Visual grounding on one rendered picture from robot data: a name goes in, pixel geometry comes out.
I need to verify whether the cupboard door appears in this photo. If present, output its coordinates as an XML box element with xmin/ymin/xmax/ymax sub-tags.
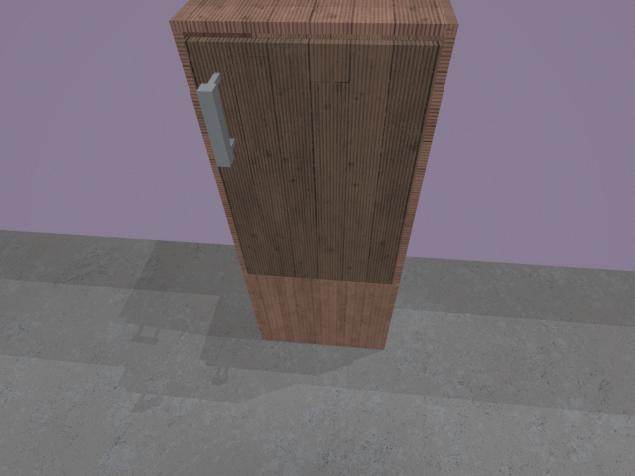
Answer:
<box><xmin>183</xmin><ymin>37</ymin><xmax>441</xmax><ymax>284</ymax></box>

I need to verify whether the handle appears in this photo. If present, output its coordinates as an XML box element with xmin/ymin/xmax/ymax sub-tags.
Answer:
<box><xmin>197</xmin><ymin>72</ymin><xmax>236</xmax><ymax>167</ymax></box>

